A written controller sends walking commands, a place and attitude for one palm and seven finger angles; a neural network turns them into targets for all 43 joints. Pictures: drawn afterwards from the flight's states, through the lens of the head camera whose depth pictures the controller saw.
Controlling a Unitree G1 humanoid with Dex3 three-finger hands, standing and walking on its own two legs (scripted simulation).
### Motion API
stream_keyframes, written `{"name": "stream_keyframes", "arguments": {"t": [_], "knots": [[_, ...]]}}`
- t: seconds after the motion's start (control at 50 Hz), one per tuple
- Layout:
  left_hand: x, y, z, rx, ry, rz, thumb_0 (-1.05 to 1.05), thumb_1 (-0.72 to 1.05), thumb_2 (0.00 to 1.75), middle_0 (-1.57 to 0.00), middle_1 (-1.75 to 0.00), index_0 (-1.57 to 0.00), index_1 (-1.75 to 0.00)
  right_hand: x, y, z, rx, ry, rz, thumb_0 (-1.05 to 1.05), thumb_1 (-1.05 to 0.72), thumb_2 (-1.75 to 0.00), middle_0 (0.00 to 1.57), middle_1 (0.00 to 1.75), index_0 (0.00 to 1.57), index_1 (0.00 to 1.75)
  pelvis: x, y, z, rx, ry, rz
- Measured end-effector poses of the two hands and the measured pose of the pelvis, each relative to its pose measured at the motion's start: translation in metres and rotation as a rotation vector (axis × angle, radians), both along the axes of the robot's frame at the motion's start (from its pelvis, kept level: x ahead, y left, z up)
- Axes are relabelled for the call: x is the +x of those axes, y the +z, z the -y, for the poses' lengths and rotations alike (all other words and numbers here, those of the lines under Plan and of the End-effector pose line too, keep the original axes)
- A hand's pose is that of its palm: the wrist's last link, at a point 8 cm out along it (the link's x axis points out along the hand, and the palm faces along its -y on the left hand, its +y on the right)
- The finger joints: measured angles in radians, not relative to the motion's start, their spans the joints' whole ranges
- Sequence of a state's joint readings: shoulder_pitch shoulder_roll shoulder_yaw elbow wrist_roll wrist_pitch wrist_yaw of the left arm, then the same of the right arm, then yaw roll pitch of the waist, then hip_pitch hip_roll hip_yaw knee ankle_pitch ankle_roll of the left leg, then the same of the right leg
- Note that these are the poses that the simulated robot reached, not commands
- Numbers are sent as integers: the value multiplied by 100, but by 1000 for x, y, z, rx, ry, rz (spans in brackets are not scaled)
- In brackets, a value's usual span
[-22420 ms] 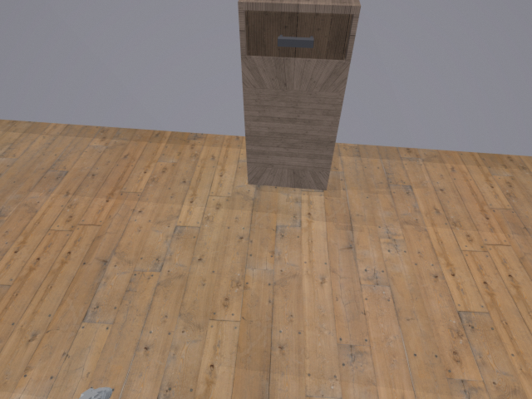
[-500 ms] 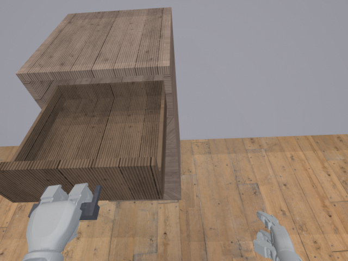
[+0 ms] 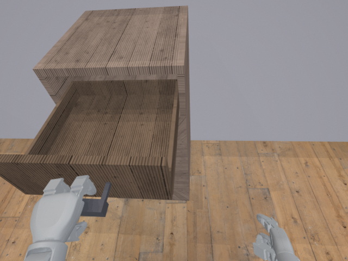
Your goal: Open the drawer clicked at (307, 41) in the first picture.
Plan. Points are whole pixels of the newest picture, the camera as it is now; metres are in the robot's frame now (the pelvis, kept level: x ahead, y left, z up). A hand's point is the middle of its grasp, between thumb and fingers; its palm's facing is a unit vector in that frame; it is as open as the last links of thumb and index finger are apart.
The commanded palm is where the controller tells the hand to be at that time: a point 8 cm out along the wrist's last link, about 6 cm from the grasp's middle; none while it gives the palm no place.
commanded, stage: open the thumb to release the handle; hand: left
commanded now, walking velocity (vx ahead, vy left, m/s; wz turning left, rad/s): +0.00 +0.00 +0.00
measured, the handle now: (78, 196) +0.22 +0.25 +0.05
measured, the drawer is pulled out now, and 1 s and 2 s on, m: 0.30 0.29 0.29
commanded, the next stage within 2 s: lift the hand off the handle in 0.14 s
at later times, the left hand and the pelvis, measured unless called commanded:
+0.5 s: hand (81, 218) +0.18 +0.23 +0.03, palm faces +0.05 -0.07 -1.00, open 13.6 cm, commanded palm +0.16 +0.23 +0.08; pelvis -0.02 -0.01 +0.00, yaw +1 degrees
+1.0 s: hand (67, 206) +0.19 +0.24 +0.09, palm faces +0.07 -0.07 -1.00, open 13.4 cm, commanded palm +0.16 +0.23 +0.15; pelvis -0.03 -0.01 +0.02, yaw +1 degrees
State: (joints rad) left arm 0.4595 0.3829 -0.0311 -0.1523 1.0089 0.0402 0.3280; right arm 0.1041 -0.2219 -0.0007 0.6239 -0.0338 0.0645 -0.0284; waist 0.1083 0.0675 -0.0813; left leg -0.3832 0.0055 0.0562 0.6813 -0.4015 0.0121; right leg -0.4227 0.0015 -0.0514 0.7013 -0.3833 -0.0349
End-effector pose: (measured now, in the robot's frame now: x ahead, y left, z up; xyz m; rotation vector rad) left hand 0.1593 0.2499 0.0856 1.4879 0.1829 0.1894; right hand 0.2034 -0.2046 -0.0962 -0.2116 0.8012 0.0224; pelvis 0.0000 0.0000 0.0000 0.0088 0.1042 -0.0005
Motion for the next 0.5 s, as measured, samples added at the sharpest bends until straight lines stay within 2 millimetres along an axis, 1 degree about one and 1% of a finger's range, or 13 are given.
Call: {"name": "stream_keyframes", "arguments": {"t": [0.12, 0.22, 0.26, 0.38, 0.5], "knots": [[-2, 1, -1, -6, -12, -7, -1, -18, 43, -34, -124, -36, -124, 2, 6, -3, -2, 18, 25, 1, -90, -90, 21, 30, 20, 30, -5, 1, 2, -1, 3, 12], [-6, 1, 0, -11, -11, -1, 0, -37, 35, -33, -122, -34, -122, -2, 8, 1, -13, 20, 27, 1, -90, -90, 21, 30, 20, 30, -10, 2, 3, -2, 7, 14], [-7, 0, 1, -15, -9, 4, 0, -41, 33, -32, -122, -33, -121, -4, 7, 3, -18, 20, 24, 1, -90, -90, 21, 30, 20, 30, -11, 2, 3, -2, 10, 15], [-3, 0, 17, -30, -42, 35, -1, -47, 31, -31, -121, -33, -120, -14, 4, 7, -22, 17, 11, 1, -90, -90, 21, 30, 20, 30, -16, 1, 3, -1, 14, 16], [0, 1, 17, 6, -47, 43, 0, -49, 30, -31, -120, -35, -124, -23, 0, 8, -4, 0, -6, 1, -91, -90, 21, 30, 20, 30, -20, 1, 6, 3, 9, 25]]}}
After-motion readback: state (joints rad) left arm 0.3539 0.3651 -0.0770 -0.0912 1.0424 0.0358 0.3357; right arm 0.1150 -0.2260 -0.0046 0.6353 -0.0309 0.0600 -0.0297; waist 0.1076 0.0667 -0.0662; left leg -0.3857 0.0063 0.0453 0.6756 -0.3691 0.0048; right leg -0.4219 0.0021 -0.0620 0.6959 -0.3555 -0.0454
